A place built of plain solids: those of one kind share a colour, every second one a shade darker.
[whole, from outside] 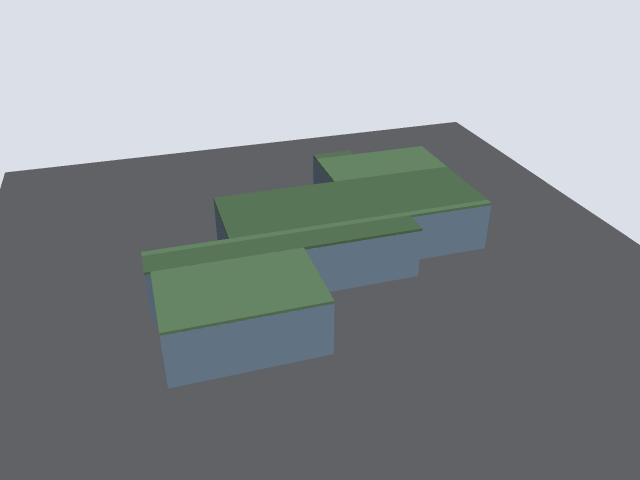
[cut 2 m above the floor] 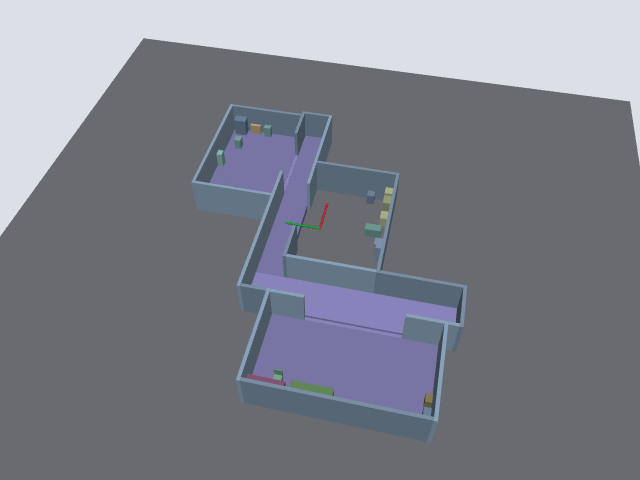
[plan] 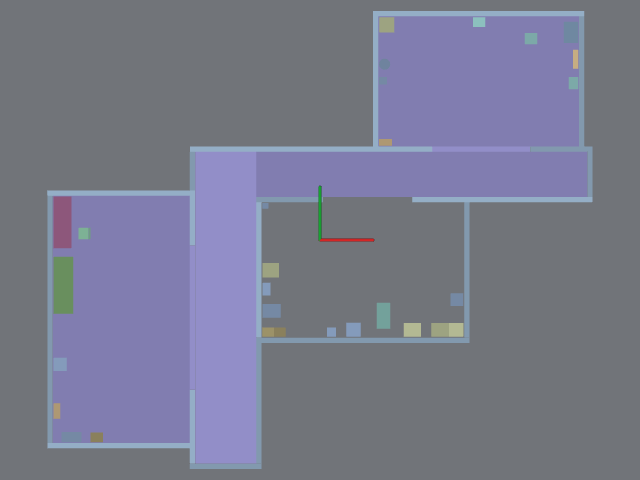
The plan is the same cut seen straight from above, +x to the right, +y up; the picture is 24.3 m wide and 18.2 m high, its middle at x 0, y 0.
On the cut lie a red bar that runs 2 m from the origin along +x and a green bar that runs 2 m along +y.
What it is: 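One storey of an old house, long lived in; a hall and three lower rooms beside it, each open to the hall along a stretch without wall, rail or kerb; a room's floor lies below the hall's by a bare drop, by one riser or not at all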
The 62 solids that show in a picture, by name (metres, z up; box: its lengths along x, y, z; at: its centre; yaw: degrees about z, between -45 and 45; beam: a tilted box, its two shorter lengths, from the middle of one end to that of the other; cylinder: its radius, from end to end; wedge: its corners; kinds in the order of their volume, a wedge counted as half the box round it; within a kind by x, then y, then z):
{
 "floor_1": {"box": [5.2, 9.38, 0.36], "at": [-7.54, -3.01, 0.13]},
 "floor_2": {"box": [0.2, 5.48, 0.36], "at": [-4.84, -2.94, 0.13]},
 "floor_3": {"box": [2.32, 11.82, 0.52], "at": [-3.58, -2.57, 0.21]},
 "floor_4": {"box": [12.55, 1.71, 0.52], "at": [3.86, 2.49, 0.21]},
 "floor_5": {"box": [7.61, 4.94, 0.52], "at": [6.02, 6.01, 0.21]},
 "floor_6": {"box": [3.71, 0.2, 0.52], "at": [6.11, 3.44, 0.21]},
 "wall_1": {"box": [0.2, 9.38, 3.09], "at": [-10.24, -3.01, 1.5]},
 "wall_2": {"box": [5.6, 0.2, 3.09], "at": [-7.54, -7.8, 1.5]},
 "wall_3": {"box": [5.6, 0.2, 3.09], "at": [-7.54, 1.78, 1.5]},
 "wall_4": {"box": [0.2, 0.58, 3.09], "at": [-4.84, -8.19, 1.5]},
 "wall_5": {"box": [0.2, 2.02, 3.09], "at": [-4.84, -6.69, 1.5]},
 "wall_6": {"box": [0.2, 1.88, 3.09], "at": [-4.84, 0.74, 1.5]},
 "wall_7": {"box": [0.2, 1.47, 3.09], "at": [-4.84, 2.61, 1.5]},
 "wall_8": {"box": [2.72, 0.2, 3.09], "at": [-3.58, -8.58, 1.5]},
 "wall_9": {"box": [0.2, 4.58, 3.09], "at": [-2.32, -6.19, 1.5]},
 "wall_10": {"box": [0.2, 5.13, 3.09], "at": [-2.32, -1.14, 1.5]},
 "wall_11": {"box": [2.53, 0.2, 3.09], "at": [-1.15, 1.53, 1.5]},
 "wall_12": {"box": [9.19, 0.2, 3.09], "at": [-0.34, 3.44, 1.5]},
 "wall_13": {"box": [8.08, 0.2, 3.09], "at": [1.63, -3.8, 1.5]},
 "wall_14": {"box": [0.2, 4.94, 3.09], "at": [2.11, 6.01, 1.5]},
 "wall_15": {"box": [0.2, 5.13, 3.09], "at": [5.57, -1.14, 1.5]},
 "wall_16": {"box": [8.01, 0.2, 3.09], "at": [6.02, 8.58, 1.5]},
 "wall_17": {"box": [6.85, 0.2, 3.09], "at": [6.92, 1.53, 1.5]},
 "wall_18": {"box": [2.37, 0.2, 3.09], "at": [9.15, 3.44, 1.5]},
 "wall_19": {"box": [0.2, 4.94, 3.09], "at": [9.92, 6.01, 1.5]},
 "wall_20": {"box": [0.2, 1.71, 3.09], "at": [10.24, 2.49, 1.5]},
 "roof_1": {"box": [8.12, 4.0, 0.16], "at": [-6.28, -5.9, 3.12]},
 "roof_2": {"box": [2.72, 0.78, 0.16], "at": [-3.58, -8.29, 3.12]},
 "roof_3": {"box": [16.01, 5.33, 0.16], "at": [-2.33, -1.24, 3.12]},
 "roof_4": {"box": [20.68, 0.45, 0.16], "at": [0.0, 1.66, 3.12]},
 "roof_5": {"box": [15.27, 1.67, 0.16], "at": [2.7, 2.71, 3.12]},
 "roof_6": {"box": [8.01, 5.14, 0.16], "at": [6.02, 6.11, 3.12]},
 "workbench_1": {"box": [0.75, 2.16, 1.37], "at": [-9.73, -1.71, 0.99]},
 "carton_stack_1": {"box": [0.63, 0.56, 1.29], "at": [-1.87, -1.15, 0.59]},
 "carton_stack_2": {"box": [0.58, 0.58, 1.0], "at": [2.53, 8.16, 0.97]},
 "carton_stack_3": {"box": [0.66, 0.52, 0.8], "at": [3.51, -3.41, 0.35]},
 "carton_stack_4": {"box": [1.22, 0.53, 1.13], "at": [4.83, -3.41, 0.51]},
 "carton_stack_5": {"box": [0.55, 0.53, 0.21], "at": [5.16, -3.41, 1.18]},
 "tall_odds_1": {"box": [0.51, 0.51, 0.66], "at": [-9.85, -4.72, 0.64]},
 "tall_odds_2": {"box": [0.77, 0.39, 0.77], "at": [-9.42, -7.47, 0.69]},
 "tall_odds_3": {"box": [0.24, 0.22, 1.44], "at": [-2.07, 1.29, 0.67]},
 "tall_odds_4": {"box": [0.31, 0.49, 1.55], "at": [-2.03, -1.86, 0.73]},
 "tall_odds_5": {"box": [0.7, 0.52, 0.59], "at": [-1.84, -2.69, 0.24]},
 "tall_odds_6": {"box": [0.35, 0.36, 1.37], "at": [0.44, -3.49, 0.63]},
 "tall_odds_7": {"box": [0.55, 0.54, 0.78], "at": [1.27, -3.4, 0.34]},
 "tall_odds_8": {"box": [0.31, 0.28, 1.75], "at": [2.39, 6.04, 1.35]},
 "tall_odds_9": {"box": [0.49, 0.49, 0.79], "at": [5.19, -2.26, 0.35]},
 "desk_1": {"box": [0.69, 1.97, 0.47], "at": [-9.76, 0.67, 1.26]},
 "chest_drawers_1": {"box": [0.55, 0.81, 1.23], "at": [9.52, 7.87, 1.09]},
 "side_table_1": {"box": [0.47, 0.37, 1.04], "at": [6.03, 8.27, 0.99]},
 "side_table_2": {"box": [0.48, 0.42, 0.75], "at": [8.0, 7.63, 0.84]},
 "side_table_3": {"box": [0.36, 0.47, 0.77], "at": [9.61, 5.95, 0.86]},
 "crate_stack_1": {"box": [0.48, 0.37, 0.67], "at": [-8.47, -7.48, 0.64]},
 "crate_stack_2": {"box": [0.44, 0.36, 1.23], "at": [-1.96, -3.49, 0.57]},
 "crate_stack_3": {"box": [0.44, 0.36, 0.67], "at": [-1.52, -3.49, 0.28]},
 "trunk_1": {"box": [0.51, 0.99, 0.71], "at": [2.41, -2.87, 0.3]},
 "radiator_1": {"box": [0.26, 0.6, 0.67], "at": [-9.98, -6.48, 0.64]},
 "radiator_2": {"box": [0.5, 0.26, 0.61], "at": [2.49, 3.7, 0.78]},
 "radiator_3": {"box": [0.2, 0.72, 0.7], "at": [9.69, 6.85, 0.82]},
 "dining_chair_1": {"box": [0.37, 0.44, 0.48], "at": [-8.97, 0.24, 0.55]},
 "dining_chair_2": {"box": [0.08, 0.44, 0.92], "at": [-8.74, 0.24, 0.77]},
 "floor_lamp_round_1": {"cylinder": 0.21, "from": [2.45, 6.67, 1.83], "to": [2.45, 6.67, 2.17]}
}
